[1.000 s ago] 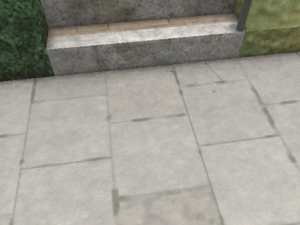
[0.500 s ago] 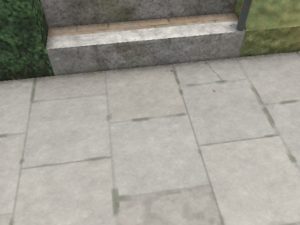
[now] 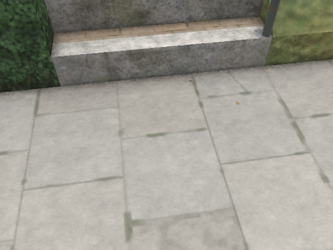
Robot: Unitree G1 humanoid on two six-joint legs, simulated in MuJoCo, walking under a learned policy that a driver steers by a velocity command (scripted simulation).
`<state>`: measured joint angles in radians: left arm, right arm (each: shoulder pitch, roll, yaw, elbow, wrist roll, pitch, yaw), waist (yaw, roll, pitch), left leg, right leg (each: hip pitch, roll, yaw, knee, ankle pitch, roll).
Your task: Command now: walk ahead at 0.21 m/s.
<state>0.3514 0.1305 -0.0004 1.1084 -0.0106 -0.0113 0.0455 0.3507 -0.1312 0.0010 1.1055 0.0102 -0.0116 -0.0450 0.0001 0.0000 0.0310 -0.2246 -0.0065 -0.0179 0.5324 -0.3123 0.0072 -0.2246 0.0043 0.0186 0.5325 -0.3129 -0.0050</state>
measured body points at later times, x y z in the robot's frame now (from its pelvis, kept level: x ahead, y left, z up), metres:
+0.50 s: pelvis +0.18 -0.02 +0.00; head +0.19 -0.03 +0.45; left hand +0.04 +0.19 -0.13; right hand +0.40 -0.22 -0.09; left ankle +0.36 +0.14 -0.65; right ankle +0.01 -0.12 -0.74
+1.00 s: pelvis +0.60 +0.04 +0.00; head +0.60 +0.03 +0.45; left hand +0.81 +0.26 -0.07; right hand +0.53 -0.20 -0.14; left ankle +0.50 +0.13 -0.74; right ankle +0.82 -0.14 -0.64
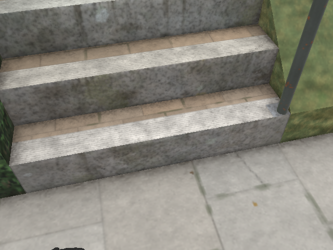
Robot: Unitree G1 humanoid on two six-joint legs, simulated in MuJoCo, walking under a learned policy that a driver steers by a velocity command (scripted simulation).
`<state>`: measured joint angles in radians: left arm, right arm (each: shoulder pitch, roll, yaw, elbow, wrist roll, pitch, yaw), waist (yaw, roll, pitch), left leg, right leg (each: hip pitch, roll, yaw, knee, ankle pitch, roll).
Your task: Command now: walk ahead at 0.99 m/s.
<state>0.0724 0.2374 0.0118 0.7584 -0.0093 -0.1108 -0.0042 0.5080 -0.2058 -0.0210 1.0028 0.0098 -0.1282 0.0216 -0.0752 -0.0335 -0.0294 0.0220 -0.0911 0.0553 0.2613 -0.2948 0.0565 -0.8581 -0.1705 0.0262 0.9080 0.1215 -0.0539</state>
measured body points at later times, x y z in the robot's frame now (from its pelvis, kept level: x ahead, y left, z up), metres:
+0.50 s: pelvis +0.46 -0.05 +0.00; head +0.46 -0.05 +0.45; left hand +0.41 +0.20 -0.13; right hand +0.68 -0.28 -0.07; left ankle +0.68 +0.13 -0.65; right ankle +0.37 -0.13 -0.74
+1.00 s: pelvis +0.86 -0.01 +0.01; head +0.91 +0.01 +0.46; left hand +1.14 +0.11 -0.04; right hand +0.74 -0.22 -0.12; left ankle +0.78 +0.06 -0.74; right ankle +1.00 -0.11 -0.47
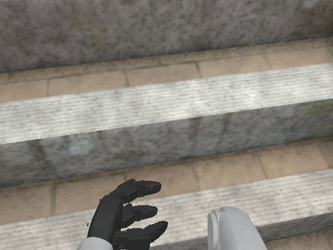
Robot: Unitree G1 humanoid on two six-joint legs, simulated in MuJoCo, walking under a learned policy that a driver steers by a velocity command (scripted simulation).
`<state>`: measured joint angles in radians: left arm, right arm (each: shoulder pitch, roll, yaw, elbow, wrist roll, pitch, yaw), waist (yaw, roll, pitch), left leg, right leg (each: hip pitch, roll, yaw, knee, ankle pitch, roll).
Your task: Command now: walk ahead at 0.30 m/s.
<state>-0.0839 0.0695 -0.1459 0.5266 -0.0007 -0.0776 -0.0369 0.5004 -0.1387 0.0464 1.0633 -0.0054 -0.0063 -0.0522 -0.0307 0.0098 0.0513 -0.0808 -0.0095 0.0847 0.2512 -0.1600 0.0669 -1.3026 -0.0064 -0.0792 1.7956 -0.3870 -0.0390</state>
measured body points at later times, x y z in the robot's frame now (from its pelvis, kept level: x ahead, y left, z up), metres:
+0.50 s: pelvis +0.19 +0.03 +0.20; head +0.21 +0.00 +0.65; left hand +0.16 +0.23 +0.05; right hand +0.34 -0.10 +0.05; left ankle +0.22 +0.20 -0.26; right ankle +0.19 -0.09 -0.54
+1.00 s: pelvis +0.23 +0.07 +0.21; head +0.27 +0.07 +0.65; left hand +0.27 +0.32 +0.08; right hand +0.37 -0.16 +0.06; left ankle +0.08 +0.21 -0.53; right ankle +0.21 -0.04 -0.33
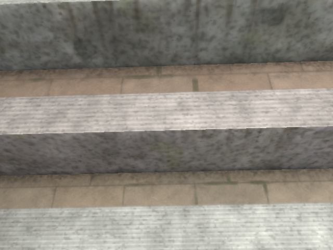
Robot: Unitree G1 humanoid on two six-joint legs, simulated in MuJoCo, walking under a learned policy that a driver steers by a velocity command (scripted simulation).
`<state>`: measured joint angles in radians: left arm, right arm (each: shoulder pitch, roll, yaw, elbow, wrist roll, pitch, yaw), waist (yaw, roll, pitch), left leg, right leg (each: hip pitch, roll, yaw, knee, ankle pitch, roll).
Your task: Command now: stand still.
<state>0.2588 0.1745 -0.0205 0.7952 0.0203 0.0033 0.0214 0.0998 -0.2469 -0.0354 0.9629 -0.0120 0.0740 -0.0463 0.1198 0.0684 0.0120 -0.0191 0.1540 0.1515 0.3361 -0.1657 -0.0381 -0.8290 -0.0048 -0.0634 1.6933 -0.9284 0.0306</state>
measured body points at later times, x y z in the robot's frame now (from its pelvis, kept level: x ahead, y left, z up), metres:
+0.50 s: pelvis -0.04 +0.00 +0.05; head -0.04 +0.02 +0.50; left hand +0.31 +0.14 +0.06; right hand -0.15 -0.22 -0.08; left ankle +0.06 +0.08 -0.54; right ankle -0.12 -0.13 -0.51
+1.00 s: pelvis -0.20 +0.05 -0.06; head -0.20 +0.06 +0.39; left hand -0.06 +0.25 -0.17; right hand -0.10 -0.20 -0.18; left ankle -0.24 +0.22 -0.73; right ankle -0.10 -0.06 -0.75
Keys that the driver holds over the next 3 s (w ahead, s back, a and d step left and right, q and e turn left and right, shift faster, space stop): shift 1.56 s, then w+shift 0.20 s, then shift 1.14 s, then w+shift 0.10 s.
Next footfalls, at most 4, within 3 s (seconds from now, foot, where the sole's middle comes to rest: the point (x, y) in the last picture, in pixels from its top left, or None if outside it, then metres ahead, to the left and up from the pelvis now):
0.18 right None -0.09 -0.16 -0.78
0.34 left None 0.10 0.08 -0.57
0.68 right None -0.05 -0.06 -0.78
0.94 left None -0.20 0.21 -0.77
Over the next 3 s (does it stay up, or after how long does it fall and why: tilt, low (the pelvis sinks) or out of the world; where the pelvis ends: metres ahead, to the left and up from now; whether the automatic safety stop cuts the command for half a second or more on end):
stays up -0.42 0.22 -0.21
